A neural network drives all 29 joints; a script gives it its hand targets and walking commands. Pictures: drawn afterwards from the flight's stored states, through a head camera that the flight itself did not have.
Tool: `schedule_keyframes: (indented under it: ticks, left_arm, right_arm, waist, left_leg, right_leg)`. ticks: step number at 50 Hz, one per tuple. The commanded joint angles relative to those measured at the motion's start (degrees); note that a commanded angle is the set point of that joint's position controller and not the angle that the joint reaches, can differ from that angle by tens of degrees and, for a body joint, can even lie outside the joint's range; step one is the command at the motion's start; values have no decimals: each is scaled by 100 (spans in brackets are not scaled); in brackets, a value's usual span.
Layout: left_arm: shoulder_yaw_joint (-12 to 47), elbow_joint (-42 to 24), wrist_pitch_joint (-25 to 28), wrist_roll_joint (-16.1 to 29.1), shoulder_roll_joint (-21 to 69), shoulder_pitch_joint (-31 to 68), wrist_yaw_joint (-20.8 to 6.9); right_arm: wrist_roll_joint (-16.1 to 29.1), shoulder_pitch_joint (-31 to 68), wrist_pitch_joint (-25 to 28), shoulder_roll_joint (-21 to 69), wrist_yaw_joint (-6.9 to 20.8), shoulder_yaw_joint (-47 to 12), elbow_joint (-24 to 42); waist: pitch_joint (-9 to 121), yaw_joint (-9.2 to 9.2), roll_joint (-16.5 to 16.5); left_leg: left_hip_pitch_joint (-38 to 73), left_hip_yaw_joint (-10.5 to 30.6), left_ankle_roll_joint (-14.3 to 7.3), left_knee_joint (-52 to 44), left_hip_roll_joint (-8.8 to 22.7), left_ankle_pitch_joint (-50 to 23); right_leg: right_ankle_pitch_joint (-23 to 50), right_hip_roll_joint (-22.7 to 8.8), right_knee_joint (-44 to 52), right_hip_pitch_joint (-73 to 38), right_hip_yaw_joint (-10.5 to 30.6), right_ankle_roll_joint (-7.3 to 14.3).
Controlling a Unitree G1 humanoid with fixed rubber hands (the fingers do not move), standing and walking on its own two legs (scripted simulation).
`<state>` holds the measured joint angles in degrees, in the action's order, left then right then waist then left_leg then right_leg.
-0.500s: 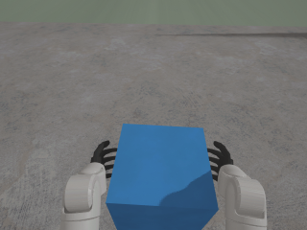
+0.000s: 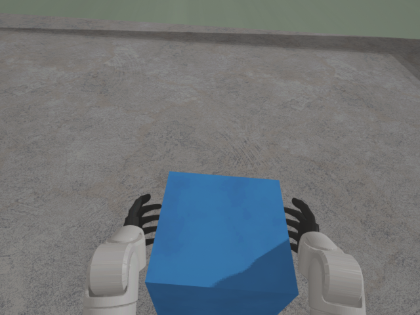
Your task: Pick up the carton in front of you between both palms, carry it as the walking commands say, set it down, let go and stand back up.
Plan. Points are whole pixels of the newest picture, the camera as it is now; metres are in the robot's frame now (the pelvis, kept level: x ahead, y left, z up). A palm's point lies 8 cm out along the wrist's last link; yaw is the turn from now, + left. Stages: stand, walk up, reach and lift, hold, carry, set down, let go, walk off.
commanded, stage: carry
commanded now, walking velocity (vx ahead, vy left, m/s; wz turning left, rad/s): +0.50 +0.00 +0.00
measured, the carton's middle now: (217, 254) +0.27 -0.01 -0.02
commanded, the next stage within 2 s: none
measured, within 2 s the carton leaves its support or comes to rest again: neither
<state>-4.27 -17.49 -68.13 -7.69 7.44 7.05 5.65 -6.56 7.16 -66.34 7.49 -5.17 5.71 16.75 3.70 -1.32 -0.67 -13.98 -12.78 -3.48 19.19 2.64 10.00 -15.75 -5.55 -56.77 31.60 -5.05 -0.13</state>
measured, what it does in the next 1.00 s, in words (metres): walks ahead: right foot, then left foot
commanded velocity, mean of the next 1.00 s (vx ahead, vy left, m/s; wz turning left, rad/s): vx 0.41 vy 0.00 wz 0.00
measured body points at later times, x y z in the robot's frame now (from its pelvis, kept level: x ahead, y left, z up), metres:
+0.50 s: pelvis +0.32 -0.05 +0.00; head +0.34 -0.07 +0.45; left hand +0.59 +0.12 +0.07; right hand +0.62 -0.18 +0.07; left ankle +0.31 +0.09 -0.68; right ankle +0.32 -0.12 -0.75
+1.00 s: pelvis +0.64 +0.01 +0.00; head +0.68 +0.03 +0.45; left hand +0.92 +0.16 +0.05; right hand +0.92 -0.14 +0.06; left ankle +0.64 +0.09 -0.75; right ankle +0.67 -0.13 -0.69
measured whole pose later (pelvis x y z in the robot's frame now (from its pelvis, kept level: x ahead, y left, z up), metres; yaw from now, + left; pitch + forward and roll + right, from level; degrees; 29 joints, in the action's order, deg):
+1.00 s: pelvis +0.64 +0.01 +0.00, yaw +0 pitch +4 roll -2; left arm -4.2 -19.3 -67.3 -7.7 7.5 7.9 5.5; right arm -6.4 7.8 -65.8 7.6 -5.2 5.9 18.9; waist 1.0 -1.0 -0.7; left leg -12.6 -12.3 -3.2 17.9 2.7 9.9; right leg -16.3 -4.3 -50.0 31.1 -5.4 -0.6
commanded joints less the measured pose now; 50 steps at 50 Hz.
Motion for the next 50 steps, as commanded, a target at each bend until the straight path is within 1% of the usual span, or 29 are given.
schedule_keyframes:
  ticks: [1,4,10,11,12,13,14,15,16,17,18,19,20,21,24,28,34,36,37,38,39,40,41,42,43,44,45,48,50]
  left_arm:
    - [4143,-587,242,2337,5684,2521,-1391]
    - [4149,-808,170,2350,5443,2549,-1350]
    - [3982,-841,-193,2430,4877,2617,-1404]
    - [3937,-803,-244,2438,4819,2642,-1420]
    - [3892,-724,-285,2444,4791,2626,-1437]
    - [3826,-610,-313,2452,4754,2603,-1452]
    - [3753,-531,-330,2414,4696,2549,-1462]
    - [3687,-354,-284,2372,4740,2639,-1486]
    - [3710,-316,-275,2428,4935,2609,-1502]
    - [3751,-384,-239,2476,5131,2727,-1519]
    - [3808,-437,-188,2517,5337,2877,-1536]
    - [3854,-520,-138,2547,5478,3034,-1544]
    - [3879,-607,-98,2590,5560,3126,-1547]
    - [3910,-684,-71,2627,5596,3142,-1552]
    - [3945,-808,-49,2675,5495,2989,-1586]
    - [3880,-785,-120,2619,5215,2746,-1597]
    - [3770,-423,-190,2387,5068,2514,-1586]
    - [3794,-360,-177,2372,5108,2558,-1584]
    - [3822,-364,-170,2376,5120,2593,-1585]
    - [3845,-372,-161,2377,5092,2649,-1586]
    - [3949,-553,-186,2451,5144,2865,-1586]
    - [3995,-573,-160,2489,5183,2952,-1599]
    - [4045,-510,-92,2512,5384,3013,-1601]
    - [4061,-546,-17,2539,5521,3042,-1602]
    - [4078,-551,49,2543,5657,3038,-1587]
    - [4092,-565,101,2541,5751,2958,-1562]
    - [4107,-581,144,2519,5797,2866,-1531]
    - [4129,-546,250,2361,5802,2429,-1431]
    - [4160,-654,271,2321,5711,2325,-1378]
  right_arm:
    - [2568,2405,-2,5542,1691,-4141,548]
    - [2559,2396,-67,5248,1670,-4113,731]
    - [2311,2312,-355,4741,1532,-3913,650]
    - [2297,2371,-401,4700,1519,-3902,633]
    - [2291,2436,-446,4671,1507,-3898,619]
    - [2280,2474,-488,4633,1498,-3898,603]
    - [2303,2625,-533,4565,1496,-3901,640]
    - [2370,2883,-580,4701,1496,-4013,813]
    - [2379,2921,-569,4754,1511,-4008,646]
    - [2411,3008,-518,4974,1527,-4051,618]
    - [2414,3059,-450,5147,1539,-4076,616]
    - [2434,3092,-394,5300,1540,-4112,608]
    - [2444,3086,-343,5432,1532,-4134,613]
    - [2426,3019,-297,5492,1513,-4146,615]
    - [2312,2768,-216,5512,1431,-4141,637]
    - [2225,2544,-271,5323,1362,-4095,650]
    - [2274,2514,-397,5160,1475,-4072,426]
    - [2305,2515,-392,5182,1520,-4044,329]
    - [2299,2427,-375,5197,1539,-4011,243]
    - [2296,2383,-354,5208,1560,-3987,200]
    - [2227,2401,-283,5179,1586,-3917,66]
    - [2293,2356,-221,5351,1595,-3936,-1]
    - [2375,2528,-177,5485,1604,-3986,206]
    - [2423,2577,-130,5657,1608,-4020,260]
    - [2463,2675,-85,5752,1608,-4064,376]
    - [2502,2726,-49,5788,1612,-4112,466]
    - [2529,2694,-22,5810,1619,-4139,515]
    - [2541,2374,11,5681,1672,-4115,603]
    - [2526,2242,9,5556,1698,-4105,663]
  waist:
    - [1507,56,849]
    - [1157,36,882]
    - [662,21,980]
    - [727,46,981]
    - [915,128,841]
    - [1271,198,574]
    - [1639,328,-273]
    - [1972,306,-1862]
    - [1899,272,-1606]
    - [1891,269,-1185]
    - [1936,251,-550]
    - [1824,223,-218]
    - [1834,205,-285]
    - [1830,207,-395]
    - [1652,219,-603]
    - [1247,235,-654]
    - [681,256,-844]
    - [851,186,-838]
    - [1149,98,-645]
    - [1515,-32,-311]
    - [2090,-85,1161]
    - [2034,-32,1938]
    - [1974,-7,1441]
    - [2022,-10,925]
    - [1853,10,384]
    - [1817,52,373]
    - [1849,65,497]
    - [1788,83,789]
    - [1665,99,954]
  left_leg:
    - [1777,1218,-406,-999,1434,-852]
    - [1804,857,-347,-972,1253,-1226]
    - [1976,472,-142,-640,1212,-1984]
    - [1936,347,-78,-285,1170,-2391]
    - [1706,59,34,428,998,-2711]
    - [1061,-91,169,1444,780,-2590]
    - [36,-127,386,2901,503,-1347]
    - [-1809,238,611,4487,-262,942]
    - [-2359,982,447,5330,-157,1720]
    - [-2512,1197,292,5600,113,1595]
    - [-2501,1291,202,5411,319,1292]
    - [-2357,1319,196,4986,475,1002]
    - [-2144,1285,218,4584,531,775]
    - [-2038,1143,242,4298,464,635]
    - [-2146,865,370,3342,413,380]
    - [-2243,485,464,1991,311,-261]
    - [-1806,104,274,948,97,-812]
    - [-860,-174,191,642,-135,-745]
    - [159,-438,192,477,-393,-511]
    - [1437,147,158,530,37,-129]
    - [2740,2788,-612,45,1631,608]
    - [3159,4210,-1025,-651,2169,-208]
    - [3017,3614,-1001,-487,2139,-917]
    - [2740,3102,-877,-301,1983,-1429]
    - [2274,2521,-658,-308,1856,-2009]
    - [1968,2085,-464,-404,1740,-2160]
    - [1860,1702,-357,-469,1623,-2354]
    - [1808,981,-343,-421,1419,-3331]
    - [1816,565,-296,-302,1243,-3935]
  right_leg:
    - [474,-104,877,521,-75,-91]
    - [923,0,1863,440,-330,-109]
    - [1355,168,2905,-145,-674,111]
    - [1238,278,3032,-551,-815,161]
    - [1104,515,3283,-1364,-1095,178]
    - [741,544,3166,-2588,-1049,204]
    - [4,-514,3647,-3555,573,407]
    - [-112,-1783,4215,-4797,3047,1193]
    - [850,-1919,4411,-4701,3289,1334]
    - [1641,-1736,4180,-4514,2596,1266]
    - [1968,-1618,4073,-4283,2089,1116]
    - [2025,-1515,4171,-3899,1688,944]
    - [1711,-1398,4324,-3682,1364,796]
    - [1549,-1321,4439,-3588,1122,758]
    - [1350,-1225,4710,-3535,673,851]
    - [2005,-966,4713,-3708,152,799]
    - [2953,-838,4436,-3885,-299,549]
    - [3831,-751,3675,-3745,-597,374]
    - [3954,-528,2803,-3387,-899,236]
    - [3020,-389,1723,-2479,-886,95]
    - [1547,162,-149,-876,-774,-218]
    - [-1057,687,-1193,394,-222,-179]
    - [-1142,329,-1834,681,322,-11]
    - [-947,111,-1864,722,471,111]
    - [-604,-96,-1417,561,502,135]
    - [-339,-190,-908,342,490,119]
    - [-198,-140,-520,135,342,82]
    - [-92,110,613,-84,-32,-62]
    - [266,247,1441,-192,-242,-108]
